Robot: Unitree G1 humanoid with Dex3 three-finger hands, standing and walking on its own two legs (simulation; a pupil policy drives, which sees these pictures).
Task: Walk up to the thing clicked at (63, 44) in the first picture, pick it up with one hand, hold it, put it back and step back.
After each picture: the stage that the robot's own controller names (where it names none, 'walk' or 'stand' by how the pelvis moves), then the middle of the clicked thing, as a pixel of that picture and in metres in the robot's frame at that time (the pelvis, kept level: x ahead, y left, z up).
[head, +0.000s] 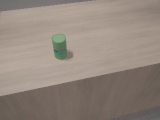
stand; (59, 47) +0.60 +0.13 -0.05
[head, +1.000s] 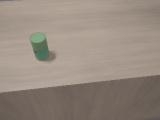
rise first; (40, 47) +0.54 +0.21 -0.02
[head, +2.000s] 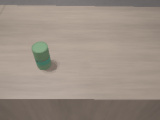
stand; (42, 56) +0.50 +0.20 -0.03
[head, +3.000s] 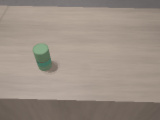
stand; (42, 57) +0.51 +0.19 -0.05
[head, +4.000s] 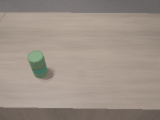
stand; (38, 64) +0.48 +0.22 -0.05
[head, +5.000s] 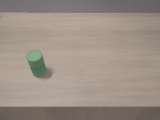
stand; (37, 64) +0.49 +0.22 -0.05
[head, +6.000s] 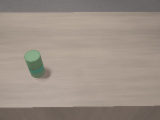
stand; (35, 64) +0.48 +0.23 -0.05
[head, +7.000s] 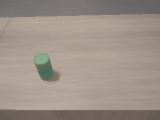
rise first; (44, 67) +0.47 +0.21 -0.05
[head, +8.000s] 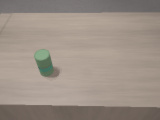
go down; (44, 63) +0.49 +0.21 -0.05
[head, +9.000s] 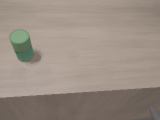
go down; (22, 46) +0.50 +0.19 -0.01
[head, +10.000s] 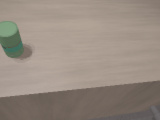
go down; (10, 40) +0.49 +0.21 +0.02
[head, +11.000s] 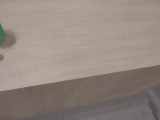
close in; out of the picture +0.50 +0.22 +0.05
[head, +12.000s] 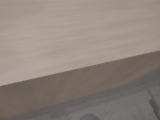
close; out of the picture +0.57 +0.23 +0.07
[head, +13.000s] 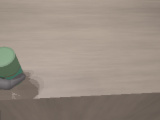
lift; (8, 68) +0.36 +0.23 +0.07
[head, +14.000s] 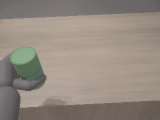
lift; (29, 69) +0.32 +0.17 +0.15
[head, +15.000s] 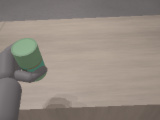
hold; (30, 61) +0.33 +0.16 +0.17
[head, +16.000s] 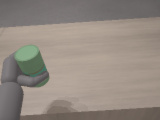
hold; (33, 67) +0.33 +0.16 +0.16
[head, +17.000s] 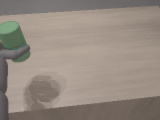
crouch; (14, 42) +0.43 +0.21 +0.15
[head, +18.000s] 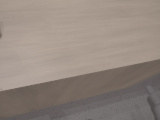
lower; out of the picture +0.53 +0.23 +0.04
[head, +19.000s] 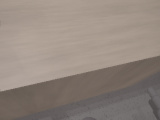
lower; out of the picture +0.54 +0.23 +0.06
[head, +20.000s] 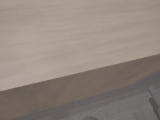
lower; out of the picture +0.54 +0.24 +0.06
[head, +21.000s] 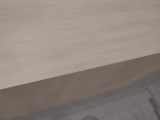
lower; out of the picture +0.54 +0.24 +0.06
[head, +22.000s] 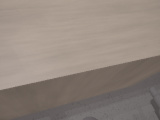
rest; out of the picture +0.54 +0.24 +0.06
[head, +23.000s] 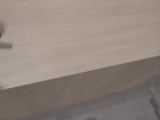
withdraw; out of the picture +0.54 +0.22 +0.06
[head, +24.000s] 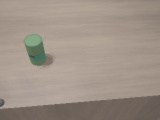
sink last; (35, 50) +0.50 +0.19 +0.01
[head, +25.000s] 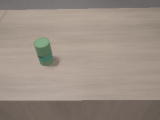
stand; (44, 52) +0.53 +0.21 +0.00
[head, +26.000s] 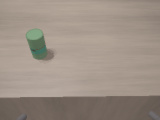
stand; (37, 44) +0.52 +0.21 +0.02
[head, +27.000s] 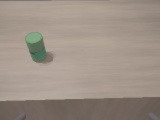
stand; (36, 47) +0.52 +0.21 +0.02
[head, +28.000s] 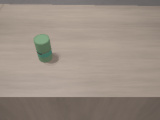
stand; (43, 48) +0.54 +0.19 -0.01
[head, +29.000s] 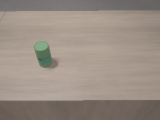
walk; (43, 54) +0.55 +0.20 -0.05
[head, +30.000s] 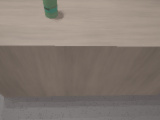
walk; (50, 4) +0.74 +0.18 -0.03
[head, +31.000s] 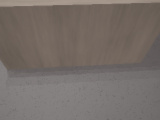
walk; out of the picture +1.06 +0.30 -0.02
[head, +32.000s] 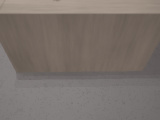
stand; out of the picture +1.15 +0.23 -0.05
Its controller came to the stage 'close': yes
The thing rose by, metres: 0.22
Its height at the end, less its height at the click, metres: +0.00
